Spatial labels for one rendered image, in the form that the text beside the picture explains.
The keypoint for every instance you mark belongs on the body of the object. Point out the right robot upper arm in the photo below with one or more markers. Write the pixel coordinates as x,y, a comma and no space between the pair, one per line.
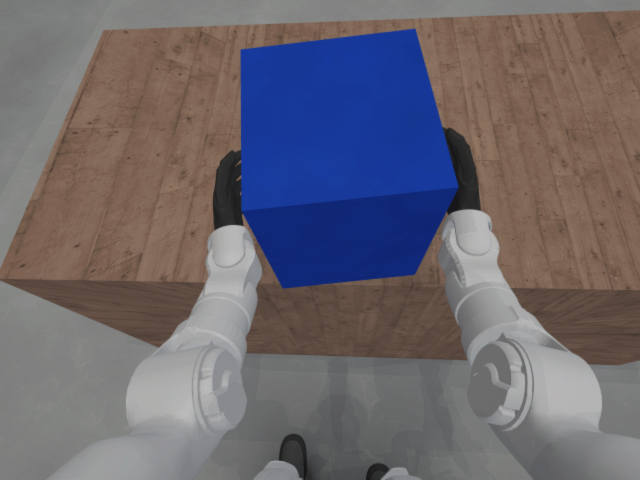
544,405

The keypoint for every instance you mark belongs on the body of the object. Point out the pedestal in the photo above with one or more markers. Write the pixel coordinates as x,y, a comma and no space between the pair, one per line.
117,227

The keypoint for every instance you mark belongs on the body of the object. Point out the robot left forearm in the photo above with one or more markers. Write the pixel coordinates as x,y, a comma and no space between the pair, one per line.
224,311

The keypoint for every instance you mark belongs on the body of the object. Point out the left robot upper arm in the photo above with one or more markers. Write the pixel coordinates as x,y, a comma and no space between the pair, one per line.
179,406

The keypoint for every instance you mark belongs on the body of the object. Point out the left robot hand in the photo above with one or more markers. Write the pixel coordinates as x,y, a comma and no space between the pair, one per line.
226,196

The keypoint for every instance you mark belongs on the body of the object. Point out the robot left foot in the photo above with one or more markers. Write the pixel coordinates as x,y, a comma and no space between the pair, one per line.
293,451

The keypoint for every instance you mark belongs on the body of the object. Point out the left robot shin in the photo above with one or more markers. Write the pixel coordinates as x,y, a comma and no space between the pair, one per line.
281,464

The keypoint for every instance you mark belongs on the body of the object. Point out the right robot hand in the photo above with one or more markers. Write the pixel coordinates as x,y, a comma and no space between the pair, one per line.
467,195

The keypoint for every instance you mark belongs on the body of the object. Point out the robot right forearm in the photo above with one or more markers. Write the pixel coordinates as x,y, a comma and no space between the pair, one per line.
483,304

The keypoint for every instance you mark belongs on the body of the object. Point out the carton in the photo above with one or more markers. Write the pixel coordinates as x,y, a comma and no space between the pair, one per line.
345,170

